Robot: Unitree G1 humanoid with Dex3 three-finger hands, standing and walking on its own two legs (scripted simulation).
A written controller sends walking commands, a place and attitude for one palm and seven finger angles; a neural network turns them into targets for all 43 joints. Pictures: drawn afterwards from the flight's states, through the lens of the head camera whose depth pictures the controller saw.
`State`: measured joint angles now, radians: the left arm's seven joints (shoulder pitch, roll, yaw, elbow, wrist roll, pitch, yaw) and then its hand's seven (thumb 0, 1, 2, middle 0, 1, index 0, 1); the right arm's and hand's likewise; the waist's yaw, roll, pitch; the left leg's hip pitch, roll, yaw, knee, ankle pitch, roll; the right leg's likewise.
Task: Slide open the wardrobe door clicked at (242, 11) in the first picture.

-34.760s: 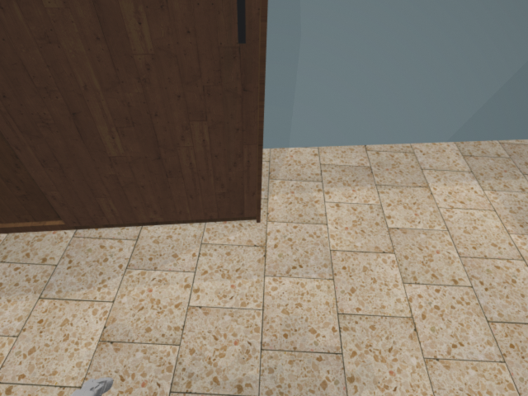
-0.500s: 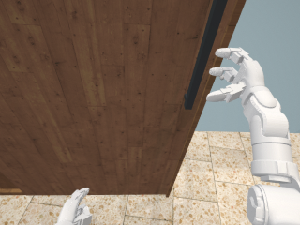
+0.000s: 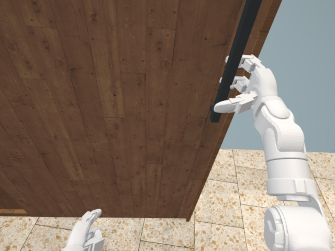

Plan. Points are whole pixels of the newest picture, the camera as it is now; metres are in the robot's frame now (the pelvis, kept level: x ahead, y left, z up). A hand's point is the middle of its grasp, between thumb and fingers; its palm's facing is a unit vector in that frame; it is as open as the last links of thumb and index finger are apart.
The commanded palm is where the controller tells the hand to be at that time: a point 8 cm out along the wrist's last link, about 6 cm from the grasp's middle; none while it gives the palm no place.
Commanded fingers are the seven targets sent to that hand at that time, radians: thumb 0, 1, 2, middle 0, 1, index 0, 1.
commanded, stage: feel for the door with the fingertips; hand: right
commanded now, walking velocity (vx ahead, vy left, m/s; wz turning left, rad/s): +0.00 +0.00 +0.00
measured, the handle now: (228, 67) +0.46 -0.10 +0.26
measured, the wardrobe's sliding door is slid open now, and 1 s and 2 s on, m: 0.00 0.00 0.00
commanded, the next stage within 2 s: slide the fingers in behind the handle in 0.32 s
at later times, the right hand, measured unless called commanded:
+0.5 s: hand (233, 85) +0.41 -0.11 +0.24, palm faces -0.04 +1.00 -0.04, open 13.6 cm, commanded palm +0.40 -0.16 +0.24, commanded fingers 0.00 0.50 -0.30 0.30 1.20 0.30 1.20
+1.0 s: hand (228, 87) +0.40 -0.09 +0.24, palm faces -0.08 +1.00 -0.02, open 14.0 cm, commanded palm +0.38 -0.15 +0.24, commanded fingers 0.00 0.50 -0.30 0.30 1.20 0.30 1.20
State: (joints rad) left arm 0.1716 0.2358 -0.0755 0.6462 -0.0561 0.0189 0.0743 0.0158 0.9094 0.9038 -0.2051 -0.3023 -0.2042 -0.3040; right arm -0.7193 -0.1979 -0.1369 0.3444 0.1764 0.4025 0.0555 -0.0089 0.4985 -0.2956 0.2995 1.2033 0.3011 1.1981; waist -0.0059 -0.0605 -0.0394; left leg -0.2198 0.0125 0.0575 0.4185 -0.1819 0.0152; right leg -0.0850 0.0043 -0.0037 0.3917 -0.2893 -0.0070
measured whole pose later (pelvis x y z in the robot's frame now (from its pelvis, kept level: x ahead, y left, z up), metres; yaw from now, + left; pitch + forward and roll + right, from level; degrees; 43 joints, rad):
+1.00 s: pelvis -0.01 +0.00 +0.00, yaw +0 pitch -1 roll +0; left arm 0.20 0.25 -0.07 0.67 -0.06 -0.03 0.07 0.02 0.91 0.90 -0.20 -0.30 -0.20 -0.30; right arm -0.77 -0.20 -0.14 0.45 0.18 0.33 0.06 -0.01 0.50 -0.30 0.30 1.21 0.30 1.20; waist 0.00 -0.05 -0.03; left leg -0.24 0.01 0.05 0.41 -0.16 0.02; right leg -0.11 0.00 -0.01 0.40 -0.27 0.00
